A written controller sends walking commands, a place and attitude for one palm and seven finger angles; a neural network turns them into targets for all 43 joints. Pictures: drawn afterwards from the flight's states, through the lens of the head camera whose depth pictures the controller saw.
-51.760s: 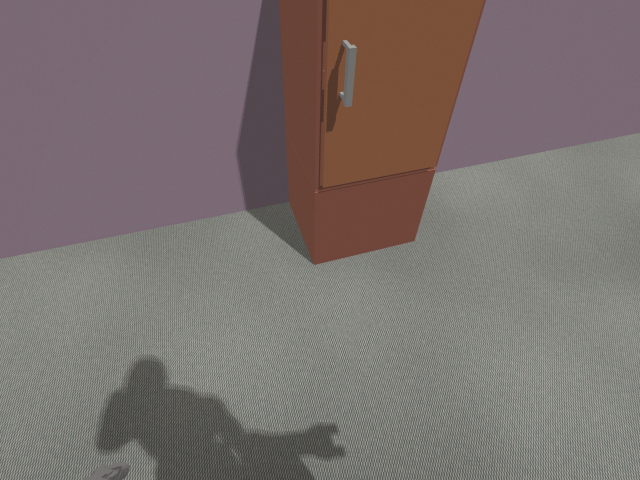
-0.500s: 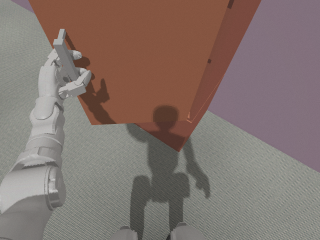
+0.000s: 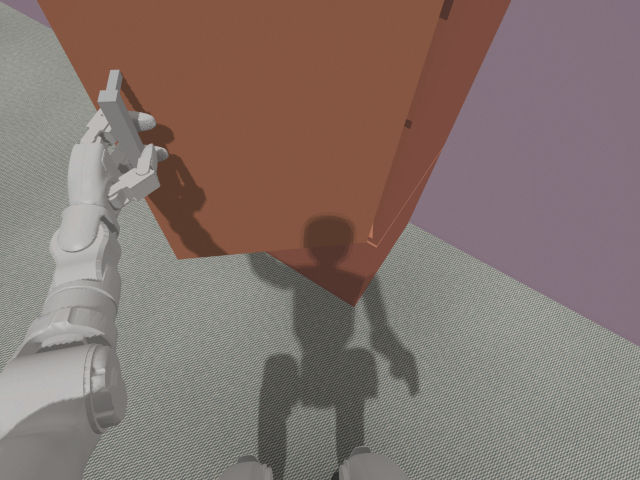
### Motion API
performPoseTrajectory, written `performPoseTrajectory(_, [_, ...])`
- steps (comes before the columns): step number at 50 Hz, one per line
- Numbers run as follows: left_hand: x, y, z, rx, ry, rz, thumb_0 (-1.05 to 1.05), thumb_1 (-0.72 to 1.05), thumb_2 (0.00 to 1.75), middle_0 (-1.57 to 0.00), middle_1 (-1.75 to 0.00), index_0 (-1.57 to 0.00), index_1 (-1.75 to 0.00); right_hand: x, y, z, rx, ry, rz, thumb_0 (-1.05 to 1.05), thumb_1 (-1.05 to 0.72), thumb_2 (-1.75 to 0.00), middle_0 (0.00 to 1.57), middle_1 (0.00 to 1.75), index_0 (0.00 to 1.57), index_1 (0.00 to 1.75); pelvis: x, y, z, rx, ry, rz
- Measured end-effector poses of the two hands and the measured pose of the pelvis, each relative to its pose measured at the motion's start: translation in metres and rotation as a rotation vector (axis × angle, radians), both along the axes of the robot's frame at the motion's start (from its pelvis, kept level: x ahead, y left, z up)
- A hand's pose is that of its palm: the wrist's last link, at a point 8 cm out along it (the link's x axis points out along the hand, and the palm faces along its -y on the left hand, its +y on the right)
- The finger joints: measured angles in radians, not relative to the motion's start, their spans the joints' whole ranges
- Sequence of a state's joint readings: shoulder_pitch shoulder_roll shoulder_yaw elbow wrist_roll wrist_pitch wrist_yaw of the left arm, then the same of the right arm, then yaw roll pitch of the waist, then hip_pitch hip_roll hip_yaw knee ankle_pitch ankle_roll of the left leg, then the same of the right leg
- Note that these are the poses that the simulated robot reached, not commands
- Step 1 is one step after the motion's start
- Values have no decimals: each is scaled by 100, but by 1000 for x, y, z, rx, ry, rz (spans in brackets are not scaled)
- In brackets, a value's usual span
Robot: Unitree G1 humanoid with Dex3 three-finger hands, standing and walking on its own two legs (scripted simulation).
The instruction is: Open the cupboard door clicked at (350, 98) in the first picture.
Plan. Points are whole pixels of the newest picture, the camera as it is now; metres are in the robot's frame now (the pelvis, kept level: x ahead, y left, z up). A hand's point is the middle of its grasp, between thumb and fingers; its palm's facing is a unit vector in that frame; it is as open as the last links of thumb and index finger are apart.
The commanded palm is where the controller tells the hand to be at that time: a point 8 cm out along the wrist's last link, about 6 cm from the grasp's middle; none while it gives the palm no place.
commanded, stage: pull the door open along its arc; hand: left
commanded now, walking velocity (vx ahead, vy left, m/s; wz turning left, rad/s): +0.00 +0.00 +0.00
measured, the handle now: (133, 134) +0.54 +0.21 +0.09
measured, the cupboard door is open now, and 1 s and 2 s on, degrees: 41 82 81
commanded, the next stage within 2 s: open thumb and fingers to let go in 0.88 s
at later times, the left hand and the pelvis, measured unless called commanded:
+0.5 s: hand (191, 263) +0.35 +0.12 +0.08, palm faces +0.33 -0.94 +0.09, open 6.1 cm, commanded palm +0.29 +0.18 +0.08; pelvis +0.01 -0.01 +0.01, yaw +1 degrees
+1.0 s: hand (275, 341) +0.26 +0.04 +0.08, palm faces +0.37 -0.93 -0.03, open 6.0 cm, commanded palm +0.22 +0.08 +0.08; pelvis +0.01 -0.05 +0.02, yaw +4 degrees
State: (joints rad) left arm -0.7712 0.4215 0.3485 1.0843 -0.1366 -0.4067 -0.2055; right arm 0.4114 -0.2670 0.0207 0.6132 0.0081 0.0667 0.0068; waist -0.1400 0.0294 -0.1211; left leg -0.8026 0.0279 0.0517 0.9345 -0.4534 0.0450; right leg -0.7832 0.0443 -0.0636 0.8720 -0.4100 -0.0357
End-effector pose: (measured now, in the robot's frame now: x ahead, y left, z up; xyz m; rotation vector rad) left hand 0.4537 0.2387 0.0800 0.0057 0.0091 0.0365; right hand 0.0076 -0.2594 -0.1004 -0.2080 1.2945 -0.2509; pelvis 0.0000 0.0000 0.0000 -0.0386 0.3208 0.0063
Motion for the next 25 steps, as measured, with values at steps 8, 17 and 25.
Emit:
performPoseTrajectory(8, [-35,-7,-1,-8,-14,-34,1,75,79,-32,-132,-31,-132,29,2,7,28,-89,1,1,-90,-89,20,30,20,30,10,0,8,7,-32,-15])
performPoseTrajectory(17, [-101,-36,-4,-91,-33,71,1,72,77,-33,-132,-33,-129,102,13,19,71,-303,96,1,-90,-89,20,30,20,30,13,0,14,17,-81,-14])
performPoseTrajectory(25, [-143,-72,-2,-92,-27,299,1,71,79,-34,-129,-34,-128,157,31,27,115,-439,230,1,-90,-89,20,30,20,30,6,-10,12,32,-118,10])
